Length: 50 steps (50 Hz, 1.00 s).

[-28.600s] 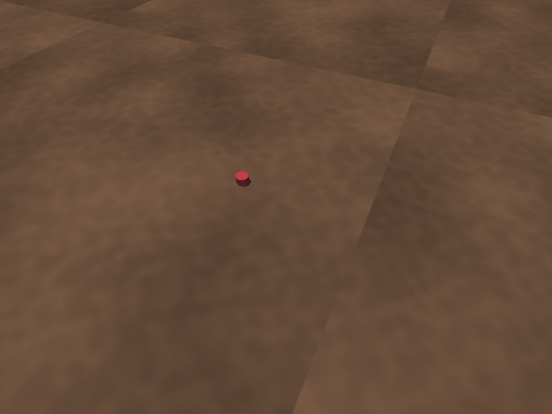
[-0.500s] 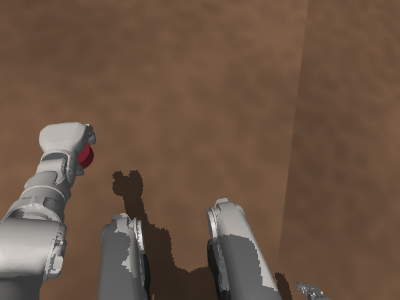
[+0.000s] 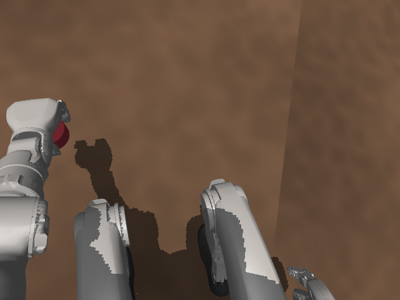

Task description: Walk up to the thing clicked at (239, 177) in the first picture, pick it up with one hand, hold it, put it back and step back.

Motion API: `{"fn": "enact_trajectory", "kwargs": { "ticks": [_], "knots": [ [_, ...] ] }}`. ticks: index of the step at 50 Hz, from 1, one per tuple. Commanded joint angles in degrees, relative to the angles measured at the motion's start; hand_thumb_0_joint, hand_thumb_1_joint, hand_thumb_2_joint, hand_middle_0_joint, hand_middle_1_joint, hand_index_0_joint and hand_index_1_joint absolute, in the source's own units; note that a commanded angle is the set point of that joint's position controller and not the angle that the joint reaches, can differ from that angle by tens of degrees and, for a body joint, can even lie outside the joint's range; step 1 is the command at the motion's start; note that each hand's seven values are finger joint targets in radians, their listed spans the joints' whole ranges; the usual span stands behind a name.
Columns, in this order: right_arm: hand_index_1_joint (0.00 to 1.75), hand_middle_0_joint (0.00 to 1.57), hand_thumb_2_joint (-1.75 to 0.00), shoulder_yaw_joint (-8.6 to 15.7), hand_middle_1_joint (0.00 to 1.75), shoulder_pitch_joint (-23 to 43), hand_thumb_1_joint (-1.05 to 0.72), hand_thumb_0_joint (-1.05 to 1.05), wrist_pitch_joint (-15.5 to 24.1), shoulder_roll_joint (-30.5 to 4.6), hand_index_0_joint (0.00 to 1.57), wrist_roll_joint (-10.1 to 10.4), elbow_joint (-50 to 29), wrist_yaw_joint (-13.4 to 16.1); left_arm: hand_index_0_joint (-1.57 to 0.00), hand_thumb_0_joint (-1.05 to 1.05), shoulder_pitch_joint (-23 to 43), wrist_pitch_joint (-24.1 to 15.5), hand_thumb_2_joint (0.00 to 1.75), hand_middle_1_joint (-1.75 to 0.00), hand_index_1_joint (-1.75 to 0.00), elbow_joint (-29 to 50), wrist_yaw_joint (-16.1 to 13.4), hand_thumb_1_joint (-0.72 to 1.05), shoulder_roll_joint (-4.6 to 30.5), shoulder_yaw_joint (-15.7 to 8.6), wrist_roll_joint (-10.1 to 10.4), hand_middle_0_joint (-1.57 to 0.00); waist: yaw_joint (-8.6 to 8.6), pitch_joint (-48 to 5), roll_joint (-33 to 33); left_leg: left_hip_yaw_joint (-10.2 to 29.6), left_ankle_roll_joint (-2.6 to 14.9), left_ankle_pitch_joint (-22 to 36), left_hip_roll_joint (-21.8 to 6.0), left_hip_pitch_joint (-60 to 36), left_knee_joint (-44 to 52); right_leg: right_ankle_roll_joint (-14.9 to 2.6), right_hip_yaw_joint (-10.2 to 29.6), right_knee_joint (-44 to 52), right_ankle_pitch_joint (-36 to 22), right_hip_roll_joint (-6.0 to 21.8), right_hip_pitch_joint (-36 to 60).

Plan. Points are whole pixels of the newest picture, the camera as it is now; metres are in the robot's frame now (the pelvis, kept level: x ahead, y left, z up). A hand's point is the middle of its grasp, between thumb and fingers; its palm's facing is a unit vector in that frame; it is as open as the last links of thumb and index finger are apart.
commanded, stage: crouch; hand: left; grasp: from above
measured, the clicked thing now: (49, 132) +0.48 +0.25 -0.19
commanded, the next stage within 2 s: lower in 0.62 s
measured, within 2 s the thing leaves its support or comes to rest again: neither
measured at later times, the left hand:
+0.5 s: hand (55, 137) +0.48 +0.24 -0.21, palm faces -0.45 -0.05 -0.89, open 8.7 cm
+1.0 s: hand (59, 141) +0.48 +0.25 -0.26, palm faces -0.48 -0.06 -0.87, open 8.7 cm
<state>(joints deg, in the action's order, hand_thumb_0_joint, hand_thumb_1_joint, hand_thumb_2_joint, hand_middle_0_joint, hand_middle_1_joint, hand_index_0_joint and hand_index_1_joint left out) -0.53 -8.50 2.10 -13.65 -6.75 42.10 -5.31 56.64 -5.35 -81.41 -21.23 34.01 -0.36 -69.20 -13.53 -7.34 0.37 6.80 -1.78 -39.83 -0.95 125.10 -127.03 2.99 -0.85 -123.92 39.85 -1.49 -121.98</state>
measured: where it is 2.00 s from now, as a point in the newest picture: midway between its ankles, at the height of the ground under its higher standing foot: (171, 283)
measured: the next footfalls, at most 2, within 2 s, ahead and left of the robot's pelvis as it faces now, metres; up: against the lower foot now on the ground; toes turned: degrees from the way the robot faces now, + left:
none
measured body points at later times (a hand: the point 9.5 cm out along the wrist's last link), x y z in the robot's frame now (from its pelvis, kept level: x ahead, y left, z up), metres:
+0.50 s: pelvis -0.01 +0.00 -0.05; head +0.23 +0.05 +0.32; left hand +0.50 +0.24 -0.16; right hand +0.02 -0.27 -0.16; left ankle +0.07 +0.13 -0.35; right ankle +0.09 -0.13 -0.35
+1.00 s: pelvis +0.00 +0.00 -0.07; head +0.25 +0.07 +0.30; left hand +0.50 +0.25 -0.21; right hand +0.02 -0.27 -0.16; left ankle +0.07 +0.13 -0.35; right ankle +0.09 -0.13 -0.35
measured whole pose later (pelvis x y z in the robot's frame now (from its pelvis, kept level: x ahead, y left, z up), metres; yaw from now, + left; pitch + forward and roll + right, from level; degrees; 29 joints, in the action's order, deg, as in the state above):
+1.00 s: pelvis +0.00 +0.00 -0.07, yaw -3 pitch +34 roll -8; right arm -7.8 -8.9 3.9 -15.4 -9.7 41.4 -7.5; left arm 62.3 -9.0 -92.9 -25.3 43.3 -2.1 -72.3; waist -18.0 -1.0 -2.3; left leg 10.7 -2.6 -40.1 -0.1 134.2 -139.8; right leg 3.2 -3.3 -134.5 39.3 -2.6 -130.0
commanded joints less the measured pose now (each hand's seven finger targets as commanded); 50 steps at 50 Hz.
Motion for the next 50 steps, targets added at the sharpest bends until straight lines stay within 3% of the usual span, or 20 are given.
{"fn": "enact_trajectory", "kwargs": {
  "ticks": [1,3,4,9,15,16,19,21,25,27,29,31,33,34,36,38,42,46,48,50],
  "knots": [
    [0.30,0.20,-0.90,3.65,0.30,-12.25,-0.91,0.00,0.06,-12.88,0.20,0.03,-0.94,0.56,-1.04,0.00,21.37,-0.42,0.61,-0.64,-0.60,7.26,-2.76,0.67,13.57,-2.20,-0.74,-1.00,-0.69,-40.59,14.34,-5.83,3.00,14.24,0.92,-27.84,10.52,-4.90,-5.56,11.15,-16.26,-1.11,19.95],
    [0.30,0.20,-0.90,3.51,0.30,-11.81,-0.90,0.00,0.05,-13.14,0.20,0.04,-0.83,0.45,-1.03,0.00,22.98,-0.87,0.58,-0.63,-0.59,7.21,-3.02,0.66,14.50,-2.49,-0.55,-0.98,-0.46,-38.89,15.39,-5.70,2.93,12.47,0.96,-26.42,10.61,-5.20,-5.92,10.26,-14.26,-1.19,17.80],
    [0.30,0.20,-0.90,3.37,0.30,-12.07,-0.90,0.00,-0.02,-13.29,0.20,-0.16,-0.77,0.46,-1.01,0.00,21.22,-0.67,0.59,-0.61,-0.58,3.84,-3.07,0.64,13.83,-2.24,-0.82,-0.98,-1.00,-37.99,13.94,-5.48,3.01,11.80,0.87,-26.79,10.09,-5.13,-6.19,10.30,-13.75,-1.30,17.27],
    [0.30,0.20,-0.90,2.39,0.30,-12.56,-0.90,0.00,0.37,-13.98,0.20,-0.72,-0.33,0.31,-1.01,0.00,24.59,-1.71,0.55,-0.62,-0.57,4.32,-3.63,0.65,15.76,-2.69,-0.67,-0.97,-1.87,-38.10,14.59,-5.61,3.18,10.57,0.96,-24.02,7.72,-4.92,-6.48,8.81,-12.86,-1.38,16.73],
    [0.30,0.20,-0.90,1.21,0.30,-12.19,-0.90,0.00,0.80,-14.58,0.20,-1.19,0.02,0.30,-0.99,0.00,25.10,-2.37,0.57,-0.62,-0.58,1.02,-4.28,0.62,16.71,-2.24,-1.05,-0.95,-2.75,-34.47,15.46,-5.06,3.07,7.69,0.96,-21.80,6.30,-5.16,-7.43,7.15,-10.17,-1.62,13.22],
    [0.30,0.20,-0.90,1.03,0.30,-12.48,-0.90,0.00,0.92,-14.65,0.20,-1.34,0.05,0.26,-0.98,0.00,25.51,-2.55,0.57,-0.62,-0.58,1.26,-4.26,0.62,16.33,-2.02,-1.09,-0.94,-3.31,-34.98,14.66,-5.08,3.16,8.06,0.99,-21.84,5.67,-4.98,-7.46,7.13,-10.82,-1.64,13.94],
    [0.30,0.20,-0.90,0.46,0.30,-12.61,-0.90,0.00,0.96,-15.06,0.20,-1.44,0.01,0.09,-1.00,0.00,25.78,-2.69,0.56,-0.61,-0.57,2.11,-4.74,0.64,19.68,-3.58,-1.79,-0.96,-2.28,-36.61,16.97,-5.18,3.05,9.15,1.02,-21.56,5.04,-5.04,-7.59,5.70,-11.69,-1.58,14.01],
    [0.30,0.20,-0.90,0.01,0.30,-12.40,-0.90,0.00,1.14,-14.79,0.20,-1.64,0.05,-0.14,-1.01,0.00,25.49,-2.62,0.57,-0.63,-0.58,0.95,-4.87,0.65,17.73,-2.57,-1.56,-0.97,-3.23,-35.22,16.65,-4.78,2.94,8.88,0.88,-21.46,4.89,-5.15,-8.16,5.18,-11.53,-1.87,13.29],
    [0.30,0.20,-0.90,-0.43,0.30,-13.08,-0.90,0.00,0.95,-15.53,0.20,-1.72,0.00,-0.35,-1.02,0.00,25.39,-2.51,0.58,-0.62,-0.58,1.02,-5.32,0.67,20.22,-3.64,-1.86,-0.98,-2.94,-36.36,16.22,-5.21,3.37,10.42,0.95,-19.32,3.17,-4.61,-7.78,5.12,-13.68,-1.86,15.36],
    [0.30,0.20,-0.90,-0.79,0.30,-12.72,-0.90,0.00,1.00,-15.23,0.20,-1.81,0.03,-0.52,-1.03,0.00,24.82,-2.32,0.59,-0.62,-0.58,-0.40,-5.17,0.67,18.65,-2.71,-1.67,-0.99,-3.45,-35.07,15.88,-5.00,3.39,10.35,0.78,-19.08,2.89,-4.63,-8.02,4.82,-13.90,-2.04,14.78],
    [0.30,0.20,-0.90,-0.91,0.30,-12.42,-0.90,0.00,0.86,-15.39,0.20,-1.69,-0.11,-0.49,-1.01,0.00,24.66,-2.32,0.59,-0.63,-0.59,-0.58,-5.19,0.66,19.96,-2.96,-1.89,-0.98,-2.89,-35.06,16.57,-4.79,3.29,9.88,0.86,-18.69,3.09,-4.85,-8.20,4.39,-13.31,-2.23,14.32],
    [0.30,0.20,-0.90,-0.90,0.30,-12.76,-0.90,0.00,1.01,-15.42,0.20,-1.81,-0.04,-0.57,-1.02,0.00,24.57,-2.23,0.59,-0.62,-0.58,-1.08,-4.95,0.67,18.98,-2.38,-1.52,-0.99,-3.51,-34.04,15.18,-4.73,3.43,9.49,0.72,-18.17,2.42,-4.69,-8.17,4.76,-13.21,-2.36,14.54],
    [0.30,0.20,-0.90,-1.19,0.30,-13.06,-0.90,0.00,1.01,-15.68,0.20,-1.98,-0.20,-0.62,-1.03,0.00,26.50,-2.55,0.58,-0.62,-0.59,1.09,-5.17,0.68,20.68,-3.24,-1.68,-0.99,-3.83,-34.65,16.52,-4.86,3.43,9.79,0.84,-17.95,2.06,-4.56,-8.08,4.65,-13.60,-2.19,14.99],
    [0.30,0.20,-0.90,-1.20,0.30,-12.56,-0.90,0.00,0.98,-15.47,0.20,-1.92,-0.20,-0.66,-1.03,0.00,24.04,-2.42,0.55,-0.62,-0.58,-0.56,-4.97,0.68,19.93,-2.71,-1.44,-0.99,-3.07,-34.10,16.05,-4.80,3.42,9.53,0.74,-17.60,2.19,-4.61,-8.01,4.63,-13.20,-2.38,15.06],
    [0.30,0.20,-0.90,-1.20,0.30,-12.67,-0.90,0.00,0.97,-15.48,0.20,-1.85,-0.10,-0.77,-1.04,0.00,23.89,-2.52,0.57,-0.61,-0.57,-0.10,-4.91,0.68,19.32,-2.42,-1.61,-1.00,-3.28,-33.79,17.09,-4.60,3.14,9.72,0.81,-18.62,2.61,-4.88,-8.56,3.90,-13.30,-2.28,14.25],
    [0.30,0.20,-0.90,-1.22,0.30,-12.63,-0.90,0.00,0.86,-15.84,0.20,-1.84,-0.12,-0.76,-1.03,0.00,24.78,-2.61,0.58,-0.62,-0.58,0.67,-4.88,0.65,19.78,-2.32,-1.98,-0.99,-3.65,-35.44,17.48,-4.21,3.07,10.84,0.70,-20.06,2.08,-4.86,-8.85,3.56,-14.37,-2.38,13.98],
    [0.30,0.20,-0.90,-1.82,0.30,-12.79,-0.90,0.00,1.07,-16.25,0.20,-2.25,-0.18,-0.84,-1.03,0.00,24.79,-2.71,0.57,-0.61,-0.58,-2.81,-5.28,0.66,18.25,-1.70,-1.53,-1.00,-5.10,-31.76,16.41,-3.58,3.08,10.94,0.69,-18.83,1.56,-4.72,-9.39,2.96,-14.81,-2.23,12.06],
    [0.30,0.20,-0.90,-2.47,0.30,-12.44,-0.90,0.00,1.34,-16.41,0.20,-2.54,-0.25,-1.10,-1.02,0.00,24.69,-3.37,0.59,-0.63,-0.59,-3.49,-6.22,0.64,20.50,-2.42,-2.67,-0.99,-4.66,-31.81,18.35,-3.47,2.89,11.68,0.70,-19.18,0.87,-4.87,-9.54,1.74,-15.37,-2.35,12.01],
    [0.30,0.20,-0.90,-2.73,0.30,-13.04,-0.91,0.00,1.73,-16.82,0.20,-2.94,-0.39,-1.42,-1.02,0.00,25.65,-3.85,0.60,-0.64,-0.61,-3.14,-6.68,0.65,20.59,-2.76,-2.80,-0.99,-5.83,-30.91,17.99,-3.35,2.94,11.59,0.71,-19.04,0.49,-4.73,-9.87,1.75,-15.39,-2.29,12.07],
    [0.30,0.20,-0.90,-2.96,0.30,-12.85,-0.90,0.00,1.92,-17.22,0.20,-3.22,-0.98,-1.37,-1.04,0.00,25.95,-4.19,0.59,-0.64,-0.60,-1.64,-7.57,0.67,23.20,-4.23,-3.44,-1.00,-5.38,-32.38,20.20,-3.30,2.76,11.69,0.77,-19.99,0.40,-4.75,-9.96,1.42,-15.24,-2.27,12.15]
  ]
}}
